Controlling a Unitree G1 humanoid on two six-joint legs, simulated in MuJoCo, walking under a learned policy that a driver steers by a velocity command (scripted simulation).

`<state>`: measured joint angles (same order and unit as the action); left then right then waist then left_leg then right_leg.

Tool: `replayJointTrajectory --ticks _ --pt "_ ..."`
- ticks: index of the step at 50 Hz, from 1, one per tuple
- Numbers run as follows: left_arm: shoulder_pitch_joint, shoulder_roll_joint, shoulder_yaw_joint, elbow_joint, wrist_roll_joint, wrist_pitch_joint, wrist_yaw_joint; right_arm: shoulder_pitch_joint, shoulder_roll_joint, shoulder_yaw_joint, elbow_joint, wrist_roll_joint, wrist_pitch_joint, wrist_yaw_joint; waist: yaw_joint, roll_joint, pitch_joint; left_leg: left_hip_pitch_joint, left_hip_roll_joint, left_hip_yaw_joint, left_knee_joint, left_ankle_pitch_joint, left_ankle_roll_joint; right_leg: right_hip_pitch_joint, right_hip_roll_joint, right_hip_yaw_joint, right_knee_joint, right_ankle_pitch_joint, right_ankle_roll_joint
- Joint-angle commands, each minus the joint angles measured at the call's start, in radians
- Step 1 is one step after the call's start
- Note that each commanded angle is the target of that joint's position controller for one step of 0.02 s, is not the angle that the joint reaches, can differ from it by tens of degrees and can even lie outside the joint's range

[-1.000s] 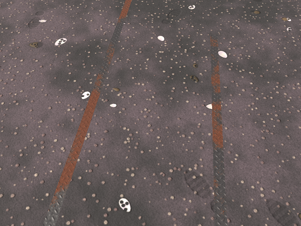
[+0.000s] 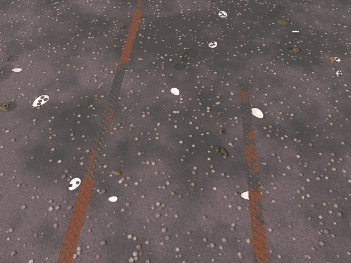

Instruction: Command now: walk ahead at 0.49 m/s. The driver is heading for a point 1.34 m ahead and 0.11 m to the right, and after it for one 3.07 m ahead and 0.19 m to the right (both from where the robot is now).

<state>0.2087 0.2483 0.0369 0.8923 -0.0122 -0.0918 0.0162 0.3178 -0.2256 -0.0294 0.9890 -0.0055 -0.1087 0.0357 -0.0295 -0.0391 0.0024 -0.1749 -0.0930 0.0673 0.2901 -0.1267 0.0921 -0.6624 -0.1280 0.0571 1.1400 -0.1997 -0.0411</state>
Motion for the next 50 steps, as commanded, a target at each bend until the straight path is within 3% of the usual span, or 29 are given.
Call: replayJointTrajectory --ticks 1,5,10,12,13,14,15,16,17,18,19,20,21,23,26,32,37,40,41,42,43,44,45,46,47,48,50 --pt "0.035 0.047 0.014 -0.042 0.013 0.003 0.007 -0.04 -0.132 -0.021 -0.055 0.001 -0.018 -0.02 0.047 0.076 0.054 -0.106 0.279 -0.208 -0.207 0.069 0.171 -0.021 -0.042 0.001 -0.14 0.16 0.028" --pt "-0.128 0.029 0.007 -0.084 0.003 -0.009 -0.006 0.041 -0.16 -0.026 -0.038 0.017 -0.005 -0.035 -0.012 0.077 0.053 -0.017 0.264 -0.16 -0.19 0.084 0.127 0.01 0.003 -0.037 -0.431 0.306 0.036" --pt "-0.249 0.043 0.003 -0.133 -0.01 -0.018 -0.036 0.113 -0.17 -0.032 -0.005 0.027 0.016 -0.038 -0.048 0.091 0.081 0.144 0.327 -0.179 -0.118 0.057 0.113 0.009 0.032 -0.043 -0.583 0.217 0.017" --pt "-0.225 0.066 0.01 -0.139 -0.01 -0.027 -0.046 0.104 -0.182 -0.038 -0.003 0.027 0.027 -0.04 -0.022 0.104 0.067 0.188 0.351 -0.193 -0.063 0.108 0.097 0.066 0.049 -0.052 -0.624 0.136 -0.011" --pt "-0.171 0.084 0.02 -0.128 -0.009 -0.031 -0.048 0.084 -0.189 -0.04 -0.007 0.027 0.033 -0.041 0.016 0.115 0.038 0.19 0.344 -0.183 0.0 0.224 0.083 0.154 0.073 -0.074 -0.644 0.107 -0.028" --pt "-0.042 0.119 0.041 -0.09 -0.007 -0.033 -0.045 0.066 -0.177 -0.034 -0.013 0.022 0.038 -0.04 0.082 0.106 -0.035 0.171 0.297 -0.143 0.152 0.388 0.061 0.323 0.108 -0.1 -0.666 0.099 -0.053" --pt "0.162 0.192 0.069 -0.038 -0.001 -0.035 -0.037 0.057 -0.137 -0.017 -0.034 0.008 0.038 -0.04 0.159 0.052 -0.18 0.028 0.235 -0.085 0.425 0.355 0.025 0.618 0.019 -0.001 -0.639 0.124 -0.109" --pt "0.295 0.309 0.098 -0.012 0.015 -0.027 -0.035 0.16 -0.021 0.019 -0.052 0.004 0.016 -0.03 0.142 -0.2 -0.326 -0.399 0.065 -0.011 0.836 -0.028 -0.056 1.026 -0.232 0.434 -0.699 0.016 -0.266" --pt "0.31 0.229 0.075 -0.007 0.012 -0.026 -0.039 0.161 -0.058 0.013 -0.036 0.02 -0.012 -0.025 0.148 -0.222 -0.39 -0.544 0.044 -0.167 1.001 -0.42 -0.046 1.07 -0.283 0.689 -0.836 -0.067 -0.302" --pt "0.216 0.166 0.054 -0.023 0.007 -0.028 -0.039 0.068 -0.155 -0.013 -0.062 0.047 -0.026 -0.021 0.129 -0.15 -0.238 -0.629 0.108 -0.186 1.06 -0.361 -0.023 0.946 -0.251 0.548 -0.843 -0.07 -0.243" --pt "0.116 0.129 0.04 -0.048 0.006 -0.026 -0.039 0.001 -0.163 -0.015 -0.08 0.049 -0.028 -0.025 0.099 -0.077 -0.154 -0.609 0.166 -0.156 1.028 -0.262 -0.016 0.798 -0.21 0.399 -0.861 0.005 -0.209" --pt "0.048 0.097 0.03 -0.059 0.008 -0.024 -0.044 -0.033 -0.149 -0.019 -0.085 0.035 -0.022 -0.031 0.07 -0.021 -0.087 -0.569 0.2 -0.139 0.962 -0.19 -0.022 0.666 -0.165 0.298 -0.9 0.075 -0.191" --pt "0.019 0.074 0.022 -0.059 0.014 -0.027 -0.049 -0.025 -0.135 -0.025 -0.083 0.025 -0.007 -0.036 0.037 -0.032 -0.055 -0.507 0.23 -0.142 0.901 -0.141 -0.026 0.578 -0.125 0.222 -0.936 0.117 -0.171" --pt "0.036 0.072 0.023 -0.036 0.017 -0.031 -0.053 0.011 -0.089 -0.022 -0.072 0.021 0.019 -0.038 0.011 -0.042 -0.035 -0.445 0.234 -0.125 0.857 -0.096 -0.039 0.501 -0.091 0.147 -0.98 0.196 -0.177" --pt "0.093 0.11 0.033 -0.003 0.018 -0.032 -0.04 -0.062 -0.09 -0.029 -0.102 0.013 0.03 -0.043 0.012 -0.016 0.003 -0.53 0.24 -0.121 0.743 0.008 -0.061 0.516 -0.089 0.086 -1.006 0.314 -0.189" --pt "0.178 0.128 0.034 0.035 0.006 -0.017 -0.015 -0.283 -0.064 -0.022 -0.167 0.016 0.02 -0.029 0.072 -0.02 0.05 -0.527 0.204 -0.082 0.396 0.24 -0.071 0.565 -0.063 0.007 -1.035 0.261 -0.154" --pt "0.248 0.136 0.041 0.082 -0.003 0.002 -0.007 -0.406 -0.069 -0.016 -0.216 0.026 0.009 -0.004 0.101 -0.021 0.097 -0.558 0.184 -0.08 0.269 0.183 -0.046 0.716 -0.121 0.013 -0.987 0.258 -0.149" --pt "0.225 0.153 0.05 0.086 -0.005 0.015 -0.001 -0.378 -0.095 -0.025 -0.222 0.027 -0.001 0.01 0.063 -0.038 0.068 -0.461 0.155 -0.057 0.228 0.078 -0.01 0.768 -0.143 0.011 -0.905 0.405 -0.127" --pt "0.204 0.163 0.053 0.082 -0.004 0.02 -0.001 -0.316 -0.117 -0.036 -0.207 0.026 -0.004 0.009 0.026 -0.054 0.026 -0.351 0.122 -0.029 0.221 0.054 0.005 0.763 -0.132 -0.002 -0.835 0.565 -0.115" --pt "0.183 0.154 0.049 0.077 -0.002 0.026 -0.001 -0.179 -0.152 -0.058 -0.165 0.024 -0.004 0.005 -0.045 -0.049 -0.052 -0.163 0.084 0.001 0.207 0.059 0.029 0.729 -0.088 -0.037 -0.679 0.704 -0.094" --pt "0.176 0.127 0.036 0.06 0.008 0.026 -0.002 0.011 -0.212 -0.083 -0.113 0.019 -0.003 -0.004 -0.117 -0.008 -0.181 0.138 0.158 -0.083 0.241 0.086 0.075 0.566 -0.033 -0.074 -0.429 0.605 -0.061" --pt "0.292 0.017 0.003 0.049 0.013 0.008 -0.014 0.152 -0.312 -0.108 -0.086 0.0 0.004 -0.011 -0.093 0.22 -0.342 0.556 0.424 -0.528 0.196 -0.051 0.234 0.143 0.132 -0.112 -0.008 0.169 0.016" --pt "0.288 0.02 -0.001 0.064 0.001 -0.021 -0.021 0.153 -0.253 -0.086 -0.083 0.009 0.007 -0.008 -0.092 0.287 -0.415 0.603 0.495 -0.816 0.028 -0.13 0.268 -0.01 0.187 0.041 0.169 -0.36 0.012" --pt "0.194 0.115 0.025 0.036 -0.028 -0.037 -0.025 0.07 -0.196 -0.068 -0.093 0.018 0.004 -0.009 -0.082 0.228 -0.264 0.482 0.46 -0.688 0.011 -0.169 0.209 -0.103 0.121 0.069 0.238 -0.322 -0.01" --pt "0.116 0.13 0.028 0.012 -0.034 -0.043 -0.021 -0.026 -0.159 -0.056 -0.117 0.018 0.004 -0.01 -0.052 0.155 -0.158 0.316 0.426 -0.54 -0.01 -0.115 0.172 -0.1 0.061 0.032 0.203 -0.225 -0.022" --pt "0.076 0.123 0.033 0.005 -0.02 -0.038 -0.012 -0.097 -0.126 -0.046 -0.126 0.01 0.002 -0.005 -0.019 0.089 -0.083 0.159 0.384 -0.435 -0.048 -0.041 0.15 -0.054 0.02 0.013 0.135 -0.145 -0.02" --pt "0.117 0.083 0.039 0.015 -0.007 -0.007 -0.004 -0.135 -0.089 -0.035 -0.119 -0.004 -0.004 0.002 0.041 0.125 -0.044 0.0 0.323 -0.318 -0.111 0.021 0.129 0.068 -0.022 0.018 0.045 -0.069 -0.018"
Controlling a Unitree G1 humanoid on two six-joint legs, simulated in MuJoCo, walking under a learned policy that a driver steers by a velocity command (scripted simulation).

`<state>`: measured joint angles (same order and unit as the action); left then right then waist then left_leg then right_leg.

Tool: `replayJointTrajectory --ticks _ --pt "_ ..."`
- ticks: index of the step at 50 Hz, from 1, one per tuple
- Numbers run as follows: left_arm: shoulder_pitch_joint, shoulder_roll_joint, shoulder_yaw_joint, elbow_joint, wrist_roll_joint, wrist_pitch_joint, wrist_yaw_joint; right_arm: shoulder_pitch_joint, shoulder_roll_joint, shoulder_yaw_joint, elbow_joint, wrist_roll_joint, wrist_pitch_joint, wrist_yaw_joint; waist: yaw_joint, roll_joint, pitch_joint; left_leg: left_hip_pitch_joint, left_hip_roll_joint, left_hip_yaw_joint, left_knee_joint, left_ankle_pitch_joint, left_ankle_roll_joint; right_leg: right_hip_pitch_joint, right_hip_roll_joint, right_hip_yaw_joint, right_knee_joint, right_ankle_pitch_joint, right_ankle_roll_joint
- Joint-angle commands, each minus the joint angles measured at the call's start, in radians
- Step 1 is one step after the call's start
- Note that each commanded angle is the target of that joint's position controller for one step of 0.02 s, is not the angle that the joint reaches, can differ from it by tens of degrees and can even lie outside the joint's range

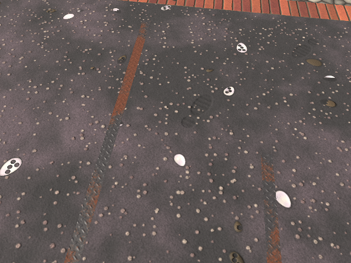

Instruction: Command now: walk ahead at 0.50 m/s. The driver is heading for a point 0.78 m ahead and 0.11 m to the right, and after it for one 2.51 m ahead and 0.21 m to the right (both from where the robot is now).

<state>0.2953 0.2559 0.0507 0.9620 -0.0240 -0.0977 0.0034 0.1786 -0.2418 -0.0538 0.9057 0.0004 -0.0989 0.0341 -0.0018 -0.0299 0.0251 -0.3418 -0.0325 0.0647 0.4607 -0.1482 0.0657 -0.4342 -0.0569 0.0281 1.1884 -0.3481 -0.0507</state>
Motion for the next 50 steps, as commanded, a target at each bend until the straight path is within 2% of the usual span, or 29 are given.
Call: replayJointTrajectory --ticks 1,4,6,10,15,18,19,20,21,22,23,24,25,26,27,28,29,31,34,38,43,46,47,48,49,50 --pt "0.049 0.052 0.024 -0.048 0.006 0.01 0.011 0.018 -0.079 -0.012 -0.025 -0.008 -0.017 0.004 0.022 0.117 -0.058 0.135 0.251 -0.282 -0.303 0.073 0.164 -0.142 -0.096 0.038 -0.026 0.093 -0.003" --pt "-0.028 0.058 0.03 -0.079 0.015 0.023 0.016 0.073 -0.125 -0.022 0.003 -0.007 -0.02 -0.014 0.019 0.088 -0.013 0.137 0.25 -0.224 -0.341 0.162 0.179 -0.227 -0.107 0.03 -0.146 0.204 0.025" --pt "-0.104 0.055 0.032 -0.104 0.021 0.02 0.014 0.112 -0.13 -0.022 0.017 -0.004 -0.013 -0.027 0.0 0.078 -0.001 0.178 0.245 -0.199 -0.346 0.196 0.168 -0.283 -0.105 0.026 -0.26 0.305 0.039" --pt "-0.239 0.031 0.021 -0.14 0.015 0.011 0.0 0.17 -0.14 -0.021 0.039 0.006 -0.004 -0.038 -0.041 0.085 0.023 0.217 0.217 -0.136 -0.353 0.179 0.134 -0.254 -0.068 -0.009 -0.491 0.46 0.04" --pt "-0.374 0.033 0.01 -0.19 0.004 0.001 -0.028 0.251 -0.151 -0.027 0.083 0.014 0.015 -0.042 -0.083 0.085 0.067 0.368 0.271 -0.139 -0.301 0.178 0.133 -0.282 -0.039 -0.022 -0.63 0.405 0.025" --pt "-0.358 0.059 0.015 -0.202 0.001 -0.009 -0.043 0.239 -0.166 -0.037 0.091 0.018 0.028 -0.048 -0.049 0.106 0.05 0.433 0.305 -0.147 -0.226 0.3 0.111 -0.213 -0.016 -0.033 -0.676 0.3 -0.012" --pt "-0.303 0.08 0.024 -0.19 0.002 -0.011 -0.044 0.217 -0.176 -0.04 0.087 0.019 0.031 -0.049 -0.014 0.12 0.015 0.432 0.298 -0.136 -0.167 0.443 0.099 -0.116 0.012 -0.056 -0.686 0.272 -0.029" --pt "-0.185 0.111 0.043 -0.155 0.006 -0.013 -0.041 0.19 -0.172 -0.038 0.081 0.02 0.036 -0.049 0.052 0.118 -0.055 0.408 0.261 -0.102 -0.033 0.599 0.079 0.055 0.049 -0.087 -0.707 0.28 -0.052" --pt "-0.002 0.167 0.069 -0.1 0.011 -0.012 -0.033 0.183 -0.144 -0.026 0.068 0.012 0.038 -0.048 0.124 0.089 -0.175 0.285 0.203 -0.061 0.19 0.575 0.047 0.333 0.017 -0.049 -0.682 0.311 -0.092" --pt "0.154 0.27 0.093 -0.073 0.032 -0.009 -0.025 0.272 -0.054 0.002 0.046 -0.002 0.025 -0.041 0.119 -0.109 -0.347 -0.084 0.077 -0.009 0.59 0.195 -0.018 0.747 -0.246 0.334 -0.686 0.262 -0.225" --pt "0.175 0.235 0.08 -0.061 0.019 -0.004 -0.028 0.298 -0.018 0.017 0.061 0.01 -0.001 -0.032 0.11 -0.25 -0.441 -0.307 -0.032 -0.116 0.813 -0.407 -0.038 0.871 -0.361 0.703 -0.861 0.14 -0.313" --pt "0.106 0.168 0.057 -0.073 0.012 -0.006 -0.028 0.215 -0.123 -0.01 0.045 0.036 -0.021 -0.027 0.112 -0.169 -0.317 -0.409 0.038 -0.185 0.903 -0.387 -0.015 0.774 -0.323 0.61 -0.883 0.072 -0.257" --pt "0.018 0.128 0.045 -0.095 0.014 -0.005 -0.025 0.129 -0.143 -0.014 0.019 0.049 -0.03 -0.027 0.092 -0.109 -0.203 -0.426 0.092 -0.155 0.889 -0.3 0.001 0.625 -0.285 0.459 -0.899 0.11 -0.217" --pt "-0.055 0.102 0.034 -0.105 0.022 -0.006 -0.029 0.089 -0.132 -0.017 0.013 0.039 -0.028 -0.033 0.058 -0.032 -0.12 -0.386 0.136 -0.133 0.82 -0.216 -0.001 0.466 -0.244 0.349 -0.937 0.189 -0.196" --pt "-0.095 0.072 0.025 -0.109 0.03 -0.011 -0.032 0.09 -0.125 -0.026 0.017 0.025 -0.015 -0.04 0.023 -0.03 -0.082 -0.325 0.169 -0.137 0.751 -0.166 -0.002 0.362 -0.205 0.274 -0.971 0.239 -0.176" --pt "-0.105 0.062 0.022 -0.103 0.035 -0.012 -0.035 0.115 -0.101 -0.025 0.023 0.022 0.0 -0.041 -0.002 -0.047 -0.068 -0.27 0.181 -0.138 0.718 -0.137 -0.005 0.299 -0.186 0.232 -1.002 0.255 -0.171" --pt "-0.095 0.066 0.023 -0.095 0.032 -0.015 -0.036 0.133 -0.077 -0.024 0.029 0.02 0.013 -0.043 -0.013 -0.048 -0.061 -0.246 0.184 -0.132 0.69 -0.124 -0.01 0.265 -0.176 0.204 -1.025 0.277 -0.178" --pt "-0.062 0.097 0.03 -0.076 0.031 -0.019 -0.028 0.107 -0.069 -0.026 0.019 0.015 0.026 -0.047 -0.021 -0.036 -0.031 -0.28 0.191 -0.124 0.622 -0.065 -0.027 0.243 -0.171 0.156 -1.059 0.331 -0.192" --pt "-0.012 0.118 0.034 -0.054 0.029 -0.014 -0.01 -0.004 -0.073 -0.03 -0.018 0.004 0.026 -0.046 0.001 -0.02 0.0 -0.368 0.191 -0.12 0.455 0.088 -0.051 0.281 -0.165 0.11 -1.08 0.372 -0.184" --pt "0.044 0.125 0.034 -0.03 0.018 -0.007 0.001 -0.138 -0.05 -0.02 -0.053 0.009 0.018 -0.033 0.04 -0.028 0.026 -0.332 0.154 -0.084 0.23 0.25 -0.055 0.304 -0.132 0.037 -1.088 0.359 -0.15" --pt "0.121 0.136 0.041 0.018 0.008 0.011 0.006 -0.264 -0.054 -0.01 -0.1 0.02 0.009 -0.009 0.076 -0.03 0.067 -0.351 0.129 -0.076 0.096 0.205 -0.038 0.446 -0.185 0.035 -1.037 0.358 -0.143" --pt "0.112 0.151 0.05 0.028 0.003 0.024 0.011 -0.243 -0.085 -0.017 -0.11 0.022 -0.002 0.004 0.042 -0.048 0.05 -0.266 0.105 -0.067 0.05 0.097 -0.003 0.499 -0.217 0.055 -0.959 0.474 -0.122" --pt "0.091 0.158 0.052 0.024 0.002 0.029 0.011 -0.181 -0.107 -0.029 -0.097 0.021 -0.007 0.003 0.001 -0.06 0.014 -0.158 0.076 -0.046 0.034 0.07 0.011 0.49 -0.206 0.053 -0.89 0.612 -0.11" --pt "0.069 0.146 0.046 0.018 0.002 0.033 0.01 -0.041 -0.144 -0.051 -0.054 0.017 -0.01 -0.002 -0.072 -0.051 -0.065 0.037 0.044 -0.021 0.013 0.077 0.031 0.451 -0.158 0.026 -0.737 0.737 -0.088" --pt "0.06 0.11 0.03 -0.004 0.012 0.034 0.009 0.157 -0.213 -0.076 -0.007 0.004 -0.013 -0.012 -0.143 0.004 -0.211 0.355 0.147 -0.126 0.056 0.096 0.081 0.275 -0.096 -0.013 -0.472 0.613 -0.053" --pt "0.177 -0.011 -0.005 -0.017 0.017 0.017 0.002 0.278 -0.317 -0.101 0.018 -0.008 -0.007 -0.018 -0.113 0.248 -0.371 0.754 0.417 -0.556 -0.007 -0.036 0.225 -0.134 0.075 -0.066 -0.068 0.135 0.026"
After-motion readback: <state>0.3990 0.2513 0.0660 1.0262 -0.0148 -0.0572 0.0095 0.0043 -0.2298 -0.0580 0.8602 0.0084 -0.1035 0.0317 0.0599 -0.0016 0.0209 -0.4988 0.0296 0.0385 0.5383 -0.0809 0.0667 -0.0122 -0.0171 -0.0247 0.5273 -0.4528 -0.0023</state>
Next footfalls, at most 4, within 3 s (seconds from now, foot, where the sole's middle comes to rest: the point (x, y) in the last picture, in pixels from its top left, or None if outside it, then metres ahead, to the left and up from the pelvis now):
0.42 right None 0.41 -0.15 -0.77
0.98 left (153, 204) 0.71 0.10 -0.77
1.54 right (218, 154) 0.97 -0.19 -0.77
2.10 left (186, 98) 1.33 -0.05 -0.77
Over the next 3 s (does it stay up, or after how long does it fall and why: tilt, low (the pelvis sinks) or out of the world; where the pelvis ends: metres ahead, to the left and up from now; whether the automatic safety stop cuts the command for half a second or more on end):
stays up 1.67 -0.13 0.00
